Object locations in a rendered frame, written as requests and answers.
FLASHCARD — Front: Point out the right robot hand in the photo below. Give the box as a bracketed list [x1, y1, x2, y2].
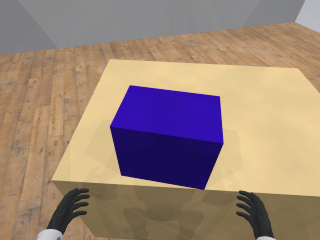
[236, 190, 274, 240]

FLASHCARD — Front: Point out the left robot forearm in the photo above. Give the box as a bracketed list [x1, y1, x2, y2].
[35, 229, 63, 240]

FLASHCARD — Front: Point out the carton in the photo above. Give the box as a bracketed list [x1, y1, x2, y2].
[110, 85, 224, 190]

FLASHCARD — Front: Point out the left robot hand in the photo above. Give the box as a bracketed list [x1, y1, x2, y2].
[46, 188, 90, 235]

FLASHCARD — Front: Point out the pedestal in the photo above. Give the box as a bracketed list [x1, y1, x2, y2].
[51, 59, 320, 240]

